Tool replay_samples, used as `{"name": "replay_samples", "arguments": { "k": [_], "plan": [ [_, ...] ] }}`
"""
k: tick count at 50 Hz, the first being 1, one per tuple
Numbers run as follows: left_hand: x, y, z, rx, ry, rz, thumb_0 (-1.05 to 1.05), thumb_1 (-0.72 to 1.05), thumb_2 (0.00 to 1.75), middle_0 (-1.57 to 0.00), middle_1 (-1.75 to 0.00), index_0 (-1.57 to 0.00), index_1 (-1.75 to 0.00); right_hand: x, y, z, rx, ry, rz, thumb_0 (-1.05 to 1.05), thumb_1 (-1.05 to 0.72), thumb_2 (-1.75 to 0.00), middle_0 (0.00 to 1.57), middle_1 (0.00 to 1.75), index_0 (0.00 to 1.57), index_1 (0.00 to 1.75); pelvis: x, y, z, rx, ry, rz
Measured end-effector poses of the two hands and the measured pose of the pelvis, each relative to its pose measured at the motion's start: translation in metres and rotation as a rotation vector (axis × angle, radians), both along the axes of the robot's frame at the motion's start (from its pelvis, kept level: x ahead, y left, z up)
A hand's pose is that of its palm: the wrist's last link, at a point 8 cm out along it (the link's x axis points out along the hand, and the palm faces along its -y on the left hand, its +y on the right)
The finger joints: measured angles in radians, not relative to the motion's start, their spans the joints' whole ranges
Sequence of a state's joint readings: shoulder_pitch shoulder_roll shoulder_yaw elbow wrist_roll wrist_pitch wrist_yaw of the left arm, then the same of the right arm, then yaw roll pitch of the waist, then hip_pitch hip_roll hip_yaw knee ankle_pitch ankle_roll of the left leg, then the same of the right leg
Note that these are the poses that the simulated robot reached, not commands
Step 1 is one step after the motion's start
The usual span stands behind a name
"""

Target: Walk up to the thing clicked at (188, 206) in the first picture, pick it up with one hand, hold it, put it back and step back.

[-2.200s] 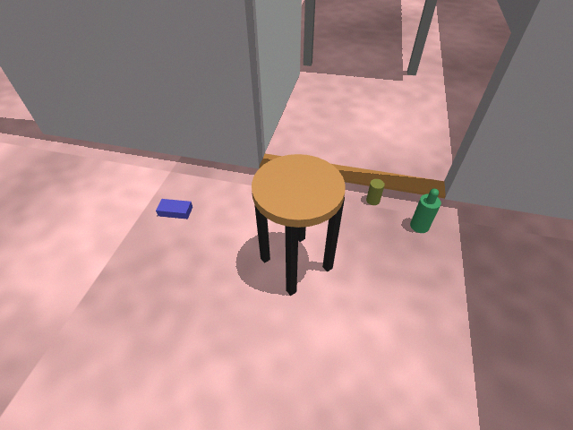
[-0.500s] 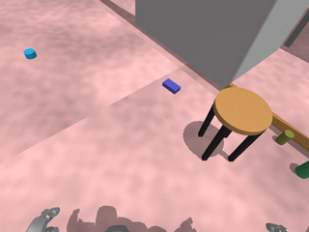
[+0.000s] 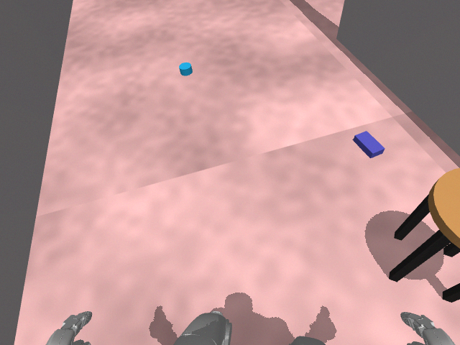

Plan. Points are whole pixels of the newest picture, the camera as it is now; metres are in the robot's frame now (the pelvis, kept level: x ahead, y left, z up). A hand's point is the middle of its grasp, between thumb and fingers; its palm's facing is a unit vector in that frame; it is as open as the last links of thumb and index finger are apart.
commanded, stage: walk up
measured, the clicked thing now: (368, 144) +1.13 -0.65 -0.74
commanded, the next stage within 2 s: none
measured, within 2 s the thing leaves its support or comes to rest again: neither
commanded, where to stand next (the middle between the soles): +0.09 +0.03 m, yaw +37 degrees
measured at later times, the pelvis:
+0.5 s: pelvis +0.00 +0.04 +0.00, yaw +20 degrees
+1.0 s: pelvis -0.01 +0.03 -0.01, yaw +33 degrees
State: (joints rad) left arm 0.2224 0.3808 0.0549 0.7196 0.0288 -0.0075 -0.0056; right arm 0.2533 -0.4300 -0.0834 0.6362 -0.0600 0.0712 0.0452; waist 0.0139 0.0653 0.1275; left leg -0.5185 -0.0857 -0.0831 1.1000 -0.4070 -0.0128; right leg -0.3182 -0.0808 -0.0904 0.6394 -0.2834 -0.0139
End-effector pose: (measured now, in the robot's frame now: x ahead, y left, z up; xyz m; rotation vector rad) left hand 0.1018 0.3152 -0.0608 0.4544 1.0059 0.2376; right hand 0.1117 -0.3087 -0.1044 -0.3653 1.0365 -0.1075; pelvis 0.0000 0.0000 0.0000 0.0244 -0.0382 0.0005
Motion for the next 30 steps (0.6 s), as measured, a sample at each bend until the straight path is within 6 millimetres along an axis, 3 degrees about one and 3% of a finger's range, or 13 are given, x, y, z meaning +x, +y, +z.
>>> {"name": "replay_samples", "arguments": {
  "k": [8,16,23,30],
  "plan": [
    [-0.066,0.025,-0.002,-0.003,0.013,0.128,0.01,0.9,0.9,-0.21,-0.3,-0.21,-0.3,0.0,0.006,0.004,-0.027,0.111,0.093,0.01,-0.91,-0.9,0.2,0.29,0.2,0.3,-0.005,0.005,0.002,-0.006,0.008,0.132],
    [-0.12,0.064,-0.05,-0.085,0.074,0.274,0.01,0.9,0.9,-0.2,-0.3,-0.21,-0.3,0.022,0.039,0.018,-0.141,0.074,0.167,0.01,-0.91,-0.9,0.2,0.29,0.2,0.3,-0.006,0.034,-0.015,0.017,0.001,0.215],
    [-0.13,0.054,-0.058,-0.162,0.068,0.353,0.01,0.9,0.9,-0.2,-0.29,-0.2,-0.3,0.047,0.062,0.038,-0.177,0.046,0.252,0.01,-0.91,-0.9,0.21,0.3,0.2,0.3,0.004,0.044,-0.003,-0.03,0.008,0.332],
    [-0.139,0.041,-0.053,-0.144,0.058,0.419,0.01,0.9,0.9,-0.2,-0.3,-0.2,-0.3,0.087,0.077,0.023,-0.153,0.011,0.361,0.01,-0.9,-0.9,0.21,0.3,0.2,0.3,0.006,0.036,-0.008,-0.037,0.013,0.405]
  ]
}}
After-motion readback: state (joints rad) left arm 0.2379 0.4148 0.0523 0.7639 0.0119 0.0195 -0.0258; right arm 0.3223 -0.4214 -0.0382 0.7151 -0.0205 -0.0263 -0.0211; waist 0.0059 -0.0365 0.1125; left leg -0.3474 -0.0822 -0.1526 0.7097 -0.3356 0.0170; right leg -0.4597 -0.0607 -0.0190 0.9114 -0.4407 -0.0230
